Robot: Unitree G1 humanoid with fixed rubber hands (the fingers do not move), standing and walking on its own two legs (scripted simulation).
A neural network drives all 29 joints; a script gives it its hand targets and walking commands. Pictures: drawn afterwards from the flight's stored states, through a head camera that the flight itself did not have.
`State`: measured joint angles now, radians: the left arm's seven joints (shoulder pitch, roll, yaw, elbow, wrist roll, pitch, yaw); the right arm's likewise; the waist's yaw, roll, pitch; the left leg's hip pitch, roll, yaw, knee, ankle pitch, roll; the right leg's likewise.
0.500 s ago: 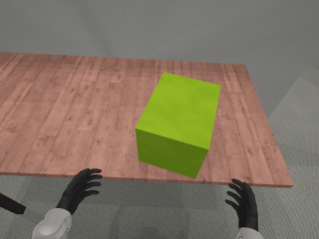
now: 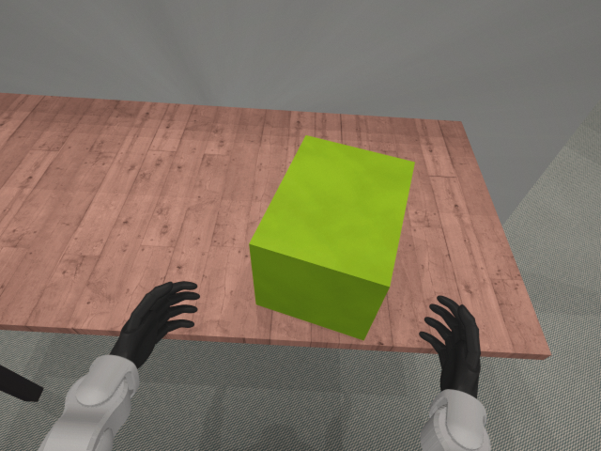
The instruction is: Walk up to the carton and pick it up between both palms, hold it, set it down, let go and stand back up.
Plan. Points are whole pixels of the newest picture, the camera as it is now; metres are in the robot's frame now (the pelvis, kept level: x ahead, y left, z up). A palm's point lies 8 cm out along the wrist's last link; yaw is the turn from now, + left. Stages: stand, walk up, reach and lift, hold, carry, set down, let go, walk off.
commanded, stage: reach and lift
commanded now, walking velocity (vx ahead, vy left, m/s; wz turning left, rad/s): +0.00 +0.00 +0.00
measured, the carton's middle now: (333, 234) +0.42 -0.02 +0.01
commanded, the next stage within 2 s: none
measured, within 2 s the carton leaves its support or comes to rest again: neither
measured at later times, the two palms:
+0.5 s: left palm (164, 266) +0.31 +0.21 +0.06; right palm (467, 317) +0.26 -0.17 +0.07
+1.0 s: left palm (187, 197) +0.39 +0.19 +0.10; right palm (463, 258) +0.33 -0.17 +0.10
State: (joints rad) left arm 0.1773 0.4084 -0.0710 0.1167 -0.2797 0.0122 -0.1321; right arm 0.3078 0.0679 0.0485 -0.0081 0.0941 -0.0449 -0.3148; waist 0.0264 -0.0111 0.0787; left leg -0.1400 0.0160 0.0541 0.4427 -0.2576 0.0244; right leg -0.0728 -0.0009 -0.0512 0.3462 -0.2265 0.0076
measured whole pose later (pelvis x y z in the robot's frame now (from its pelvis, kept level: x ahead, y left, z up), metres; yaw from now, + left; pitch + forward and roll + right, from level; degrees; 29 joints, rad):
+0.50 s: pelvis +0.00 +0.00 +0.00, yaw -2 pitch -2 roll -1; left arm -0.09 0.36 0.03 0.11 -0.24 0.23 -0.14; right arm 0.05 -0.01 0.06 -0.04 0.18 0.14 -0.33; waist -0.01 -0.02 0.09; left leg -0.10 0.02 0.08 0.37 -0.23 0.02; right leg -0.05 0.00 -0.02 0.28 -0.19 0.01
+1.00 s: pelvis -0.02 +0.01 +0.00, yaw -2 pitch +1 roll -2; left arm -0.59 0.36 0.03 0.49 -0.23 0.35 -0.10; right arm -0.41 -0.04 -0.04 0.28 0.20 0.26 -0.34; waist -0.05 -0.02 0.05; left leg -0.23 0.02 0.09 0.41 -0.21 0.04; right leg -0.17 0.00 -0.02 0.31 -0.16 0.02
